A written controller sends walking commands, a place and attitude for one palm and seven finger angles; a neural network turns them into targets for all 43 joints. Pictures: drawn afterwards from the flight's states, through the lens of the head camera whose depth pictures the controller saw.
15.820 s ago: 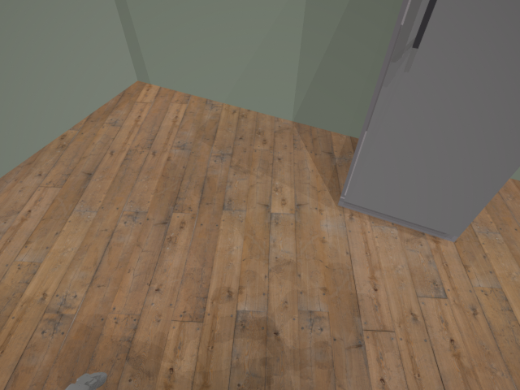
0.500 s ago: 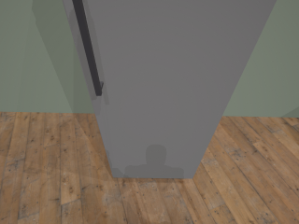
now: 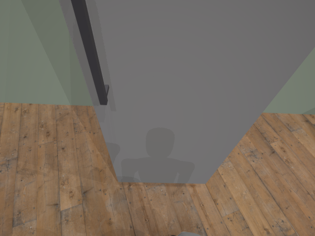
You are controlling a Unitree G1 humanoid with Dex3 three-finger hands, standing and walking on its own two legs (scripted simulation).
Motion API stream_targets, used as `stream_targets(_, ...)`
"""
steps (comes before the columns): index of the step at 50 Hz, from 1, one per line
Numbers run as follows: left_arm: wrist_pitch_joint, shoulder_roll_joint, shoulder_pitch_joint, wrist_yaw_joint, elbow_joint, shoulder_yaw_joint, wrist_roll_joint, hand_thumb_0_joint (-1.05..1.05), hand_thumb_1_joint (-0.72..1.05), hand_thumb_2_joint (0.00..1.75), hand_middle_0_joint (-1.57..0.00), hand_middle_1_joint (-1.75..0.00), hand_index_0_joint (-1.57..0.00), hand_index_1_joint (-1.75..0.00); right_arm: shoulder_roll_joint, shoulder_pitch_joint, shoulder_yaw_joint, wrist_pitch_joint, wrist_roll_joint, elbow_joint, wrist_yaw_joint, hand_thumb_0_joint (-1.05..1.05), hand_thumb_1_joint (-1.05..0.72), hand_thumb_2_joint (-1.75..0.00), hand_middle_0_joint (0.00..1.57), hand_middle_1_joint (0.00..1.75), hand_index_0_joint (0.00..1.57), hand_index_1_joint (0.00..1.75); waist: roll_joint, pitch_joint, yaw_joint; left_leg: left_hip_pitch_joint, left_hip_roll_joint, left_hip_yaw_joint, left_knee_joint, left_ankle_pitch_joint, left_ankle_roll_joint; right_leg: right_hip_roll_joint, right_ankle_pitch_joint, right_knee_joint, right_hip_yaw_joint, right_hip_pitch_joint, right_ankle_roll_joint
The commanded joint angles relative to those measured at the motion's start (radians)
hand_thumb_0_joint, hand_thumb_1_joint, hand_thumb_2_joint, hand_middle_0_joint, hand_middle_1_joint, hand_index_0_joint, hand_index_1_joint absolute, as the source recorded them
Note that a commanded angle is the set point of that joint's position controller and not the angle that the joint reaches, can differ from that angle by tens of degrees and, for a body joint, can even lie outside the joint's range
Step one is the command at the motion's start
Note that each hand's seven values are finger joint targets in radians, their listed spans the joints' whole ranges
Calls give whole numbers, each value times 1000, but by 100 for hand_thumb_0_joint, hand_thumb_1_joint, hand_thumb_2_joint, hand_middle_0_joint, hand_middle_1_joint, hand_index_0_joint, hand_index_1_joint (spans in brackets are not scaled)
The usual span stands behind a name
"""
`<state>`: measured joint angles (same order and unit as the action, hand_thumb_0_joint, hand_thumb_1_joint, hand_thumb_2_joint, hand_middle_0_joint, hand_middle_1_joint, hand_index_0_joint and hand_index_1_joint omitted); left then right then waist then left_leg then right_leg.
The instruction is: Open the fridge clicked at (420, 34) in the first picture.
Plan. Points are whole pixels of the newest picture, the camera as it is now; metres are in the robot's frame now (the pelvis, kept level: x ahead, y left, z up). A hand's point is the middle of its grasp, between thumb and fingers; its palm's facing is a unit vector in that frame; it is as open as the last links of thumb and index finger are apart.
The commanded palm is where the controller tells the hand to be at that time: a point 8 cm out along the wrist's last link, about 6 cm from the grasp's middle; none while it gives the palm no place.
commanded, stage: come to a stop and stand still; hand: left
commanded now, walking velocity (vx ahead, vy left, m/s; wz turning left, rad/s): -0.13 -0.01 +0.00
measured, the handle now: (93, 46) +0.43 +0.15 +0.25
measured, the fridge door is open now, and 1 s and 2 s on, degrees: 0 0 0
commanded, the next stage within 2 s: look again from close up in 1.22 s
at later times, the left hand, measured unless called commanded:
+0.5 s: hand out of the picture +0.03 +0.23 -0.18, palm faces +0.04 -0.97 -0.25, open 7.3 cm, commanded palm none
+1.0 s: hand out of the picture -0.04 +0.19 -0.16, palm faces -0.01 -0.98 -0.19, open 7.4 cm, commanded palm none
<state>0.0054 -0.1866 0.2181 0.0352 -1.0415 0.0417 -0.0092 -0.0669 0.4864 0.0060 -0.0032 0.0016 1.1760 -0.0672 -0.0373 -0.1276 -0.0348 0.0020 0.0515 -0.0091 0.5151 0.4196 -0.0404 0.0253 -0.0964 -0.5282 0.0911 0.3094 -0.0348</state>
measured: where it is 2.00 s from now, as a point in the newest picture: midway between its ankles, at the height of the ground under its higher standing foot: outside the picture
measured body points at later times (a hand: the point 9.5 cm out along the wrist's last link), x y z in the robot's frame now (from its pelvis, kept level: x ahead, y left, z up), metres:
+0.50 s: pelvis +0.00 +0.03 -0.01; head -0.02 +0.03 +0.44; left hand +0.03 +0.28 -0.16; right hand +0.09 -0.22 -0.14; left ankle +0.02 +0.11 -0.73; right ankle +0.00 -0.12 -0.73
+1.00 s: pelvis -0.02 +0.02 +0.01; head -0.03 +0.02 +0.46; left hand -0.04 +0.24 -0.15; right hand -0.05 -0.20 -0.15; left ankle +0.02 +0.11 -0.73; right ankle +0.00 -0.12 -0.73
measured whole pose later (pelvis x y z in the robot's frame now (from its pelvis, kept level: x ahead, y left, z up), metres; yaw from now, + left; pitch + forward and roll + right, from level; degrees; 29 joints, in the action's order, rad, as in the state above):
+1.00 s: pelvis -0.02 +0.02 +0.01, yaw -1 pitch -2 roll +0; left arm -0.01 -0.14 0.37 0.03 -1.05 -0.02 -0.02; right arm -0.17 0.35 0.00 0.01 -0.01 1.08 -0.01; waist 0.01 -0.02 -0.01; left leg -0.24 0.03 -0.06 0.44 0.18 -0.04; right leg 0.05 -0.21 -0.46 -0.02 0.23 0.03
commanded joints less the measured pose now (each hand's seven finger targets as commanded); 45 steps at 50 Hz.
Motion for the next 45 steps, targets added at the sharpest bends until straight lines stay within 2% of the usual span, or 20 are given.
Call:
stream_targets(1,-15,-131,178,15,-18,25,-4,0,90,90,-20,-30,-20,-30,-106,43,-58,-3,10,-60,-1,0,-90,-90,20,30,20,30,-77,160,49,-292,-51,10,366,137,47,360,638,128,-287,-246,-225)
stream_targets(4,0,-99,11,23,42,25,-19,0,90,90,-20,-30,-20,-30,-60,29,-54,16,0,-54,12,0,-90,-90,20,30,20,30,-84,77,2,-260,-114,35,285,169,30,299,292,160,-229,-33,-195)
stream_targets(6,7,-99,-31,18,66,25,-14,0,90,90,-20,-30,-20,-30,-54,109,-53,4,-7,-30,18,0,-90,-90,20,30,20,30,-67,125,-37,-170,-105,-23,56,-63,38,251,164,80,-189,17,-130)
stream_targets(7,12,-83,-26,13,71,24,-4,0,90,90,-20,-30,-20,-30,-71,118,-54,-2,-13,-29,17,0,-90,-90,20,30,20,30,-7,119,-35,-142,-119,7,-65,-174,38,182,51,6,-150,51,-86)
stream_targets(9,34,-27,-30,4,98,15,7,0,90,90,-20,-30,-20,-30,-169,-13,-65,-17,-33,-98,7,0,-90,-90,20,30,20,30,325,20,8,-313,-366,317,-331,-214,-61,-20,-331,-211,-48,103,33)
stream_targets(10,39,-51,-41,3,95,24,-6,0,90,90,-20,-30,-20,-30,-184,-93,-63,-19,-35,-126,7,0,-90,-90,20,30,20,30,254,-3,24,-385,-384,305,-318,-324,-110,-16,-367,-333,-105,53,35)
stream_targets(12,39,-48,-11,4,76,26,-16,0,90,90,-20,-30,-20,-30,-177,-142,-53,-29,-32,-142,2,0,-90,-90,20,30,20,30,170,-3,49,-341,-338,197,-233,-623,-106,-1,-330,-375,-142,56,40)
stream_targets(13,14,-76,101,33,33,1,11,0,90,90,-20,-30,-20,-30,-279,-243,-79,-23,-6,-188,13,0,-90,-90,20,30,20,30,351,173,75,-157,-336,39,69,-961,-56,75,-268,-261,-157,68,-7)
stream_targets(14,-22,-116,159,14,37,3,-6,0,90,90,-20,-30,-20,-30,-263,-281,-63,-19,-14,-246,22,0,-90,-90,20,30,20,30,227,196,115,-92,-215,-6,265,-1039,-26,23,43,57,-53,-6,11)
stream_targets(15,-40,-136,168,14,48,32,-18,0,90,90,-20,-30,-20,-30,-181,-155,-73,-38,-2,-260,18,0,-90,-90,20,30,20,30,4,339,69,-233,-115,-5,415,-765,34,136,711,-9,-268,-240,-42)
stream_targets(16,-51,-149,171,26,38,34,-13,0,90,90,-20,-30,-20,-30,-151,-153,-65,-38,1,-274,20,0,-90,-90,20,30,20,30,-228,329,78,-484,-32,-22,467,23,53,261,1140,-58,-353,-437,-148)
stream_targets(17,-51,-133,153,35,63,13,-29,0,90,90,-20,-30,-20,-30,-146,-179,-69,-35,7,-292,19,0,-90,-90,20,30,20,30,-211,270,66,-548,-48,26,358,155,49,282,1063,-50,-290,-447,-187)
stream_targets(18,-40,-126,118,36,96,0,-37,0,90,90,-20,-30,-20,-30,-131,-219,-76,-32,6,-304,24,0,-90,-90,20,30,20,30,-52,148,50,-478,-37,14,126,90,51,230,838,-73,-234,-293,-123)
stream_targets(19,-33,-141,69,35,100,4,-28,0,90,90,-20,-30,-20,-30,-128,-191,-75,-22,-7,-278,34,0,-90,-90,20,30,20,30,40,154,4,-326,-17,-57,-45,-161,59,147,602,-120,-196,-190,-69)
stream_targets(21,-22,-148,35,28,116,6,-1,0,90,90,-20,-30,-20,-30,-277,-140,-92,-26,-13,-269,38,0,-90,-90,20,30,20,30,128,190,-2,-150,-197,133,-45,-542,-11,31,-34,-70,-132,-10,12)
stream_targets(23,-3,-90,65,25,121,-5,-12,0,90,90,-20,-30,-20,-30,-281,-229,-83,-16,-21,-303,44,0,-90,-90,20,30,20,30,86,83,29,-286,-238,183,-141,-258,-55,-2,-264,-10,-112,-35,24)
stream_targets(25,-2,-99,73,16,105,-18,-21,0,90,90,-20,-30,-20,-30,-285,-272,-75,-16,-20,-314,46,0,-90,-90,20,30,20,30,89,-33,35,-365,-202,182,-198,-87,-41,-2,-233,3,-130,-7,15)
stream_targets(28,-12,-111,113,6,97,-24,-19,0,90,90,-20,-30,-20,-30,-285,-272,-67,-16,-18,-313,51,0,-90,-90,20,30,20,30,59,-19,35,-338,-171,153,-236,44,-22,15,-201,67,-167,-11,2)
stream_targets(32,-17,-115,145,1,88,-30,-16,0,90,90,-20,-30,-20,-30,-267,-251,-56,-16,-15,-295,55,0,-90,-90,20,30,20,30,55,60,32,-279,-156,131,-239,44,-11,33,-215,115,-172,-40,9)
stream_targets(45,-29,-89,195,4,38,-36,-12,0,90,90,-20,-30,-20,-30,-214,-152,-36,-17,-11,-187,56,0,-90,-90,20,30,20,30,15,39,32,-296,-133,106,-230,-12,5,64,-264,177,-188,-33,7)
